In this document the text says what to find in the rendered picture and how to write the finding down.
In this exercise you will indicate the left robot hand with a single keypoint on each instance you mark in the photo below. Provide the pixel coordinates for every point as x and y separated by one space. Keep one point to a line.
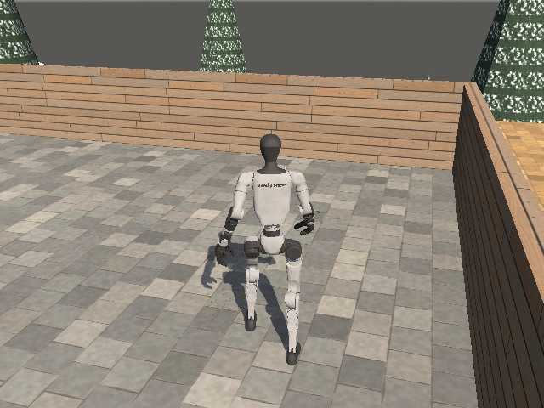
219 253

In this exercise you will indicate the left robot forearm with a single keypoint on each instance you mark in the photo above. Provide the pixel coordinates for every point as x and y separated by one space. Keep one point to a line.
228 230

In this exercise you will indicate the robot left shin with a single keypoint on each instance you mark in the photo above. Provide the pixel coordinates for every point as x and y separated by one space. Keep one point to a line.
251 295

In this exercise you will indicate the left robot upper arm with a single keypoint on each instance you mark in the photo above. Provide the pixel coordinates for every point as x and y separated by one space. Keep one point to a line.
240 194

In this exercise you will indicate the right robot forearm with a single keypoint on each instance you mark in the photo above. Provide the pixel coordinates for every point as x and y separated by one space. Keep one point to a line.
309 218

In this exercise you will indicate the right robot hand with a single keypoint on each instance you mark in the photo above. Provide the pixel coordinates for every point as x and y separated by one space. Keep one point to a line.
305 231

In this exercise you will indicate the right robot upper arm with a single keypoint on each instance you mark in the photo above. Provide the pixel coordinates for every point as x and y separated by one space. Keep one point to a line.
302 191

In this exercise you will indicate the humanoid robot torso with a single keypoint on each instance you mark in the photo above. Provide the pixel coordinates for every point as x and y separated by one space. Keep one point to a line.
271 202

